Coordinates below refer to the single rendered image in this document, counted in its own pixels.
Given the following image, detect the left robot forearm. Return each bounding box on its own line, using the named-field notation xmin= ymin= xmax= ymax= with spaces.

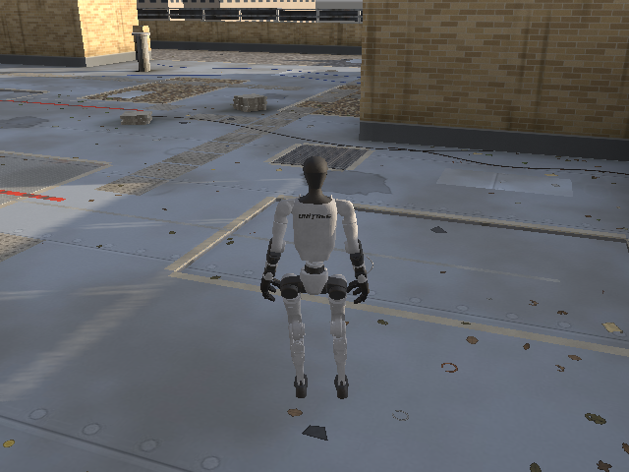
xmin=262 ymin=238 xmax=281 ymax=280

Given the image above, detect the robot right thigh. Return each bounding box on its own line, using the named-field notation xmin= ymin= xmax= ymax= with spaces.
xmin=327 ymin=274 xmax=347 ymax=338

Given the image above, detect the right robot forearm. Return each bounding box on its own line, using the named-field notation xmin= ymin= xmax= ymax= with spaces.
xmin=350 ymin=239 xmax=368 ymax=283

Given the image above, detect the robot right upper arm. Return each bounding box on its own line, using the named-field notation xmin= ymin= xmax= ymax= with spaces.
xmin=335 ymin=199 xmax=360 ymax=254

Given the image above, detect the right robot hand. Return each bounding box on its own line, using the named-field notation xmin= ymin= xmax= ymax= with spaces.
xmin=347 ymin=280 xmax=370 ymax=304

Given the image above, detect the robot left upper arm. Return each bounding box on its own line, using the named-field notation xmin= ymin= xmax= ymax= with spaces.
xmin=270 ymin=199 xmax=295 ymax=253

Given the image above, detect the left robot hand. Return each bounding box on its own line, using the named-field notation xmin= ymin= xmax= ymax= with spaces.
xmin=260 ymin=277 xmax=281 ymax=302

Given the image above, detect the right robot shin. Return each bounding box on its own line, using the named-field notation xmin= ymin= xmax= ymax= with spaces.
xmin=333 ymin=321 xmax=347 ymax=385

